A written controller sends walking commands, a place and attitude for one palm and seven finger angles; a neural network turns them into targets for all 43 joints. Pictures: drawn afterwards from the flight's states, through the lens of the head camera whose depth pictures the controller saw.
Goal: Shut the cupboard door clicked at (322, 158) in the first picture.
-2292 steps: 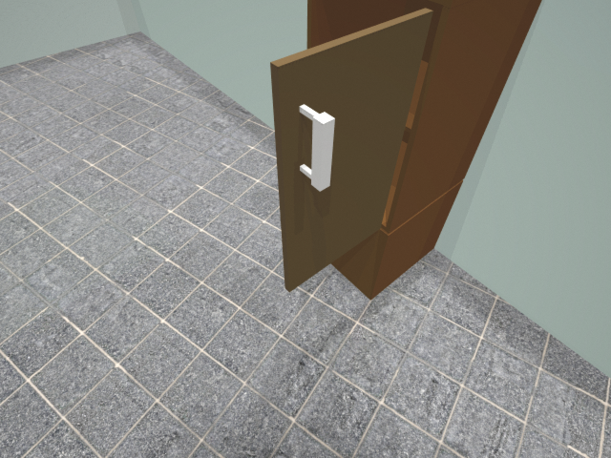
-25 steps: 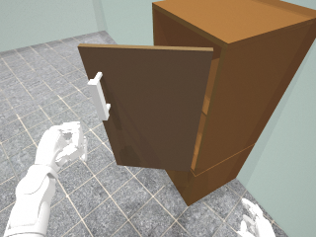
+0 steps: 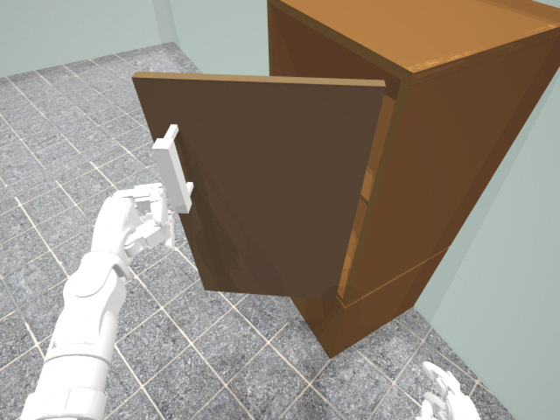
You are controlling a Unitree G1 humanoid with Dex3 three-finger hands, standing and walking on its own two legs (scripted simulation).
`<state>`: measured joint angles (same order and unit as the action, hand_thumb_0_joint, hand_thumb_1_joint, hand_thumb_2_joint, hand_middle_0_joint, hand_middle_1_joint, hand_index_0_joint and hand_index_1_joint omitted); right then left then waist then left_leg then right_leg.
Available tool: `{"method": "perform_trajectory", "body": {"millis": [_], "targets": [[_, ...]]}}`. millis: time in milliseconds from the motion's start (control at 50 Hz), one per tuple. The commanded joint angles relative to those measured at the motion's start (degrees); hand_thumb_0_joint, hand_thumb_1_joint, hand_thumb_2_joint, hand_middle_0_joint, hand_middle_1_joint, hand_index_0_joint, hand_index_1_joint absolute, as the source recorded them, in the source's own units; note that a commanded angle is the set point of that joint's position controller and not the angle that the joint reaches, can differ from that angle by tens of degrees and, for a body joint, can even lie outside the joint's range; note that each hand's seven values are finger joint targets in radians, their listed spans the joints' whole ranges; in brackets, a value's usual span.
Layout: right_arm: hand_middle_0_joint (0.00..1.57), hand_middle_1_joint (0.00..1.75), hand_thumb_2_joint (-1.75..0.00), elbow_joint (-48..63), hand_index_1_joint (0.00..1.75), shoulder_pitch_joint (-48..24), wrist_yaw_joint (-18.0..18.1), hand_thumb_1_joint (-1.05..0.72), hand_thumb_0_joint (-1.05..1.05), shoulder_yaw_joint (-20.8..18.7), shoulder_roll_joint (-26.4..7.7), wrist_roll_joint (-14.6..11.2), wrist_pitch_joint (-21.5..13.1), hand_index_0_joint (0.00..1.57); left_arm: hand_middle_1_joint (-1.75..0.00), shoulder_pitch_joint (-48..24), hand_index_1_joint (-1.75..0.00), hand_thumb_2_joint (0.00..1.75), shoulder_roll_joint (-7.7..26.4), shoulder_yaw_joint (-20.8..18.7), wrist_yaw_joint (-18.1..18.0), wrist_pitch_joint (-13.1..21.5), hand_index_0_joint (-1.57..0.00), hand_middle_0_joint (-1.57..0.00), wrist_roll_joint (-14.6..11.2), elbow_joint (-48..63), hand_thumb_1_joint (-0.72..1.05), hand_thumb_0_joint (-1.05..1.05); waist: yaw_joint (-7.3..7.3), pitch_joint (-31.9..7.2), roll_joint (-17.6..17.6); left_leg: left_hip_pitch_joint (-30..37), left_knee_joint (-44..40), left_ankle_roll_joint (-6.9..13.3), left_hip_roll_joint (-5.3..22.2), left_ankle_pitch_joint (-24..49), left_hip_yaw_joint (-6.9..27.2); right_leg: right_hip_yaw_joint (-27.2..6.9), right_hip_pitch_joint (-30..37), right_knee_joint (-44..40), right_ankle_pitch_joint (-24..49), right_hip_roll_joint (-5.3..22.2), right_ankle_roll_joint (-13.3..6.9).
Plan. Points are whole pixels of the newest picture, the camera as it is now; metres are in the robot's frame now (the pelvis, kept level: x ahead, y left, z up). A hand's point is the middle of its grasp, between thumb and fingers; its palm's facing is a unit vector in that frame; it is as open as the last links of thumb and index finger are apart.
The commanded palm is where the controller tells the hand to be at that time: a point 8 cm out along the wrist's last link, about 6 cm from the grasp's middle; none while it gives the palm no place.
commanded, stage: bring the fist close to the handle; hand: left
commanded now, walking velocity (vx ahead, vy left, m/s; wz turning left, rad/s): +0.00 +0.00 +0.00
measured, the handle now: (178, 169) +0.46 +0.19 +0.12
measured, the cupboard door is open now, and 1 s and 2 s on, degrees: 55 53 35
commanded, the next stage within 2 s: push the door shut along its arc in 0.42 s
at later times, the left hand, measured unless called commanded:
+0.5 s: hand (167, 220) +0.35 +0.18 +0.12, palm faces -0.01 -1.00 -0.03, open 3.1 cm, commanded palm +0.32 +0.23 +0.12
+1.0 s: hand (176, 197) +0.39 +0.18 +0.12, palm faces -0.12 -0.99 -0.04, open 3.1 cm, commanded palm +0.38 +0.22 +0.12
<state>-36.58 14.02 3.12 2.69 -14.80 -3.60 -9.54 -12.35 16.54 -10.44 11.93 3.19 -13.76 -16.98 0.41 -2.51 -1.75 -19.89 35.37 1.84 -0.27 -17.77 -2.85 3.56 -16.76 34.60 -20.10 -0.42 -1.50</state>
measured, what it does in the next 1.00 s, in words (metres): stands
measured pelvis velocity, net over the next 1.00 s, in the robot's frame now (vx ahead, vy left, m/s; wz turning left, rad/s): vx -0.01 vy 0.00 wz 0.00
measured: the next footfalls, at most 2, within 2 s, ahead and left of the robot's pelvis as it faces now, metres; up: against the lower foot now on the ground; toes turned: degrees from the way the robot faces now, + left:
none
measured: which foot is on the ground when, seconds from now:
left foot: down 0.00-1.00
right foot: down 0.00-1.00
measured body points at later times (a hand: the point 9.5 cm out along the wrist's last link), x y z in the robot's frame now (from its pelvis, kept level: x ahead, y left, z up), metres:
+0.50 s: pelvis +0.00 +0.00 +0.00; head +0.00 +0.00 +0.45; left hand +0.35 +0.23 +0.12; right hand +0.14 -0.24 -0.09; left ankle +0.01 +0.10 -0.73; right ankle -0.02 -0.10 -0.73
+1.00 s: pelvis -0.01 +0.00 +0.00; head +0.01 -0.01 +0.45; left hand +0.39 +0.23 +0.13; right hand +0.10 -0.26 -0.11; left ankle +0.01 +0.10 -0.73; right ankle -0.02 -0.10 -0.73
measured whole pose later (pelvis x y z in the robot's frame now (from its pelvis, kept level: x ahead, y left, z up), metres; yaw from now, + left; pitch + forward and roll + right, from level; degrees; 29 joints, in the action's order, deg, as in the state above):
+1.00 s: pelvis -0.01 +0.00 +0.00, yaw +0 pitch +4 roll +0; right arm -37.4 16.9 3.1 2.3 -16.3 -3.8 -4.4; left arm -31.1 21.5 -12.2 18.9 9.2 -13.2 -42.3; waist 3.0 -2.2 -1.3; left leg -23.1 36.3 1.9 -0.1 -17.2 -2.7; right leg 3.7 -19.9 35.4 -19.5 -0.6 -1.7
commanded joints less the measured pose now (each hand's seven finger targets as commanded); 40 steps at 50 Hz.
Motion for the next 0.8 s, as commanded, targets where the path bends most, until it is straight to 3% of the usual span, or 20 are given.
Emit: {"method": "perform_trajectory", "body": {"millis": [0, 40, 60, 80, 120, 180, 200, 240, 280, 320, 340, 380, 420, 460, 500, 520, 540, 560, 620, 780], "targets": [[0.2, 0.3, -0.9, 7.8, 0.3, -3.4, 0.3, -0.9, 0.0, -3.3, -7.2, -0.1, -2.2, 0.2, -1.5, -22.6, -1.5, 0.9, 9.2, -3.2, -1.9, 4.3, -1.3, -1.3, -0.1, 10.6, 0.9, 0.0, 0.76, -13.2, -0.3, 11.2, -4.1, -0.3, 1.0, 16.0, 4.1, -1.5, -1.6, -4.2, 17.5, 0.2, 0.3], [0.2, 0.3, -0.9, 8.2, 0.3, -3.2, 0.1, -0.9, 0.0, -3.5, -7.7, 0.2, -1.5, 0.2, -1.5, -17.9, -1.5, 0.9, 11.8, -6.1, -2.5, 4.2, -1.3, -1.3, 0.4, 9.0, 0.9, 0.0, -0.62, -14.5, 1.1, 10.6, -4.2, -0.2, 1.0, 17.5, 3.6, -1.7, 0.6, -4.2, 19.0, 0.2, 0.3], [0.2, 0.3, -0.9, 8.6, 0.3, -3.3, -0.1, -0.9, 0.0, -3.4, -7.4, 0.0, -1.2, 0.2, -1.5, -17.6, -1.5, 0.9, 10.6, -5.3, -2.5, 4.3, -1.3, -1.3, 0.3, 9.1, 0.9, 0.0, -0.48, -14.5, 1.8, 10.3, -4.5, -0.3, 1.1, 18.0, 3.6, -1.5, 1.1, -4.0, 19.7, 0.3, 0.2], [0.2, 0.3, -0.9, 8.9, 0.3, -3.6, -0.3, -0.9, 0.0, -3.4, -7.1, -0.1, -1.1, 0.2, -1.5, -18.4, -1.5, 0.9, 9.4, -4.2, -2.3, 4.5, -1.3, -1.3, 0.5, 10.3, 0.9, 0.0, -0.4, -14.9, 0.0, 11.1, -4.3, -0.3, 1.1, 19.2, 3.4, -1.6, 0.9, -3.9, 20.7, 0.2, 0.2], [0.2, 0.3, -0.9, 9.1, 0.3, -3.5, -0.5, -0.9, 0.0, -3.6, -7.1, 0.0, -0.9, 0.2, -1.5, -16.6, -1.5, 0.9, 10.5, -5.6, -2.5, 4.6, -1.3, -1.3, 0.3, 11.1, 0.9, 0.0, -1.03, -15.8, -0.4, 11.5, -4.4, -0.6, 1.2, 20.5, 3.5, -1.5, 1.6, -3.8, 21.1, 0.1, 0.1], [0.2, 0.3, -0.9, 9.2, 0.3, -3.8, -0.4, -0.9, 0.0, -3.4, -7.1, -0.3, -0.4, 0.2, -1.5, -18.9, -1.5, 0.9, 8.3, -3.2, -2.4, 4.6, -1.3, -1.3, 0.2, 10.9, 0.9, 0.0, 0.61, -11.8, 1.6, 10.0, -4.9, -0.3, 1.3, 16.5, 3.3, -1.4, -0.3, -4.8, 18.8, -0.1, 0.5], [0.2, 0.3, -0.9, 9.0, 0.3, -3.8, -0.3, -0.9, 0.0, -3.5, -7.2, -0.4, -0.3, 0.2, -1.5, -19.9, -1.5, 0.9, 8.8, -3.6, -2.5, 4.7, -1.3, -1.3, 0.1, 10.8, 0.9, 0.0, 0.61, -11.4, 0.6, 10.3, -5.0, -0.3, 1.3, 15.4, 3.5, -1.6, -1.1, -5.0, 17.4, -0.2, 0.4], [0.2, 0.3, -0.9, 8.8, 0.3, -3.8, 0.0, -0.9, 0.0, -3.5, -7.5, -0.1, -0.1, 0.2, -1.5, -21.1, -1.5, 0.9, 11.0, -5.0, -3.0, 5.0, -1.3, -1.3, 0.4, 11.3, 0.9, 0.0, 0.65, -12.0, 1.0, 10.4, -5.1, 0.0, 1.2, 14.1, 3.4, -1.9, -0.5, -5.5, 16.2, -0.1, 0.4], [0.2, 0.3, -0.9, 8.7, 0.3, -3.8, 0.2, -0.9, 0.0, -3.4, -7.2, -0.3, -0.2, 0.2, -1.5, -23.9, -1.5, 0.9, 8.8, -2.6, -2.6, 5.3, -1.3, -1.3, 0.3, 11.6, 0.9, 0.0, 1.55, -12.5, 0.5, 11.4, -5.1, 0.0, 1.2, 14.0, 3.6, -1.8, -1.1, -5.5, 16.0, -0.2, 0.4], [0.2, 0.3, -0.9, 8.4, 0.3, -3.7, 0.3, -0.9, 0.0, -3.4, -7.2, -0.3, -0.3, 0.2, -1.5, -24.2, -1.5, 0.9, 9.1, -2.9, -2.4, 5.7, -1.3, -1.3, 0.1, 11.0, 0.9, 0.0, 1.27, -13.4, -1.1, 12.1, -5.2, -0.2, 1.1, 13.9, 3.8, -1.9, -1.1, -5.4, 15.6, -0.2, 0.2], [0.2, 0.3, -0.9, 8.0, 0.3, -3.4, 0.5, -0.9, 0.0, -3.5, -7.5, -0.2, -0.2, 0.2, -1.5, -24.1, -1.5, 0.9, 10.8, -4.0, -2.4, 5.7, -1.3, -1.3, 0.4, 9.9, 0.9, 0.0, 1.42, -12.8, 0.5, 11.4, -4.9, 0.0, 1.2, 13.6, 3.7, -2.1, -0.7, -5.7, 15.6, -0.1, 0.3], [0.2, 0.3, -0.9, 8.1, 0.3, -3.5, 0.4, -0.9, 0.0, -3.4, -7.2, -0.4, -0.2, 0.2, -1.5, -23.6, -1.5, 0.9, 8.7, -2.5, -1.9, 5.7, -1.3, -1.3, 0.1, 8.8, 0.9, 0.0, 1.35, -13.1, 0.1, 11.5, -5.1, 0.0, 1.0, 13.7, 3.6, -2.0, -0.8, -5.6, 16.0, -0.1, 0.3], [0.2, 0.3, -0.9, 8.0, 0.3, -3.6, 0.4, -0.9, 0.0, -3.5, -7.3, -0.4, -0.1, 0.2, -1.5, -23.9, -1.5, 0.9, 9.3, -3.2, -1.7, 5.8, -1.3, -1.3, -0.1, 8.1, 0.9, 0.0, 1.03, -13.1, -1.0, 11.7, -5.2, -0.2, 0.9, 13.4, 3.8, -1.9, -1.1, -5.5, 15.7, -0.1, 0.1], [0.2, 0.3, -0.9, 8.2, 0.3, -3.3, 0.3, -0.9, 0.0, -3.5, -7.6, -0.3, 0.1, 0.2, -1.5, -21.5, -1.5, 0.9, 10.8, -4.8, -1.7, 5.4, -1.3, -1.3, -0.1, 6.3, 0.9, 0.0, 0.67, -13.0, 1.7, 10.5, -5.3, 0.0, 0.9, 13.8, 3.6, -2.0, 0.1, -5.6, 16.6, 0.0, 0.2], [0.2, 0.3, -0.9, 8.6, 0.3, -3.7, 0.1, -0.9, 0.0, -3.5, -7.4, -0.4, 0.2, 0.2, -1.5, -21.2, -1.5, 0.9, 10.9, -5.2, -1.5, 5.5, -1.3, -1.3, -0.3, 7.3, 0.9, 0.0, 0.11, -13.4, -0.2, 10.5, -5.2, -0.2, 0.8, 14.8, 3.4, -2.0, 0.7, -5.3, 17.7, 0.1, 0.1], [0.2, 0.3, -0.9, 8.9, 0.3, -3.8, 0.0, -0.9, 0.0, -3.5, -7.3, -0.4, 0.1, 0.2, -1.5, -21.0, -1.5, 0.9, 10.0, -4.3, -1.2, 5.6, -1.3, -1.3, -0.3, 8.0, 0.9, 0.0, 0.41, -13.8, 0.0, 11.1, -5.0, 0.0, 0.7, 15.4, 3.2, -2.1, 0.6, -5.4, 18.6, 0.1, 0.2], [0.2, 0.3, -0.9, 8.5, 0.3, -3.3, 0.2, -0.9, 0.0, -3.6, -7.8, -0.3, 0.4, 0.2, -1.5, -21.3, -1.5, 0.9, 12.8, -6.1, -1.1, 5.6, -1.3, -1.3, -0.1, 6.4, 0.9, 0.0, 0.62, -13.1, 1.9, 10.2, -4.9, 0.1, 0.9, 14.5, 3.2, -2.3, 0.8, -5.6, 17.9, 0.1, 0.4], [0.2, 0.3, -0.9, 8.4, 0.3, -3.3, 0.2, -0.9, 0.0, -3.3, -7.7, -0.4, 0.5, 0.2, -1.5, -24.0, -1.5, 0.9, 11.9, -4.9, -0.6, 5.8, -1.3, -1.3, -0.1, 6.2, 0.9, 0.0, 1.54, -11.9, 2.1, 9.7, -5.0, 0.2, 0.8, 14.2, 3.1, -2.4, 0.2, -5.7, 18.3, 0.1, 0.5], [0.2, 0.3, -0.9, 8.1, 0.3, -3.2, 0.5, -0.9, 0.0, -3.4, -7.8, -0.6, 0.6, 0.2, -1.5, -28.9, -1.5, 0.9, 12.2, -4.2, 0.6, 6.7, -1.3, -1.3, -0.4, 5.6, 0.9, 0.0, 2.21, -12.0, -0.2, 10.7, -4.9, 0.1, 0.7, 12.4, 3.4, -2.5, -1.5, -5.9, 15.9, 0.0, 0.3], [0.2, 0.3, -0.9, 6.4, 0.3, -1.0, 1.0, -0.9, 0.0, -3.2, -8.7, -0.6, 1.6, 0.2, -1.5, -39.6, -1.5, 0.9, 13.9, -3.4, 4.1, 7.5, -1.3, -1.3, -0.4, -6.5, 0.9, 0.0, 3.9, -12.7, 0.7, 9.4, -3.9, 0.4, 0.1, 10.1, 3.9, -3.1, -3.6, -5.7, 14.0, 0.2, 0.1]]}}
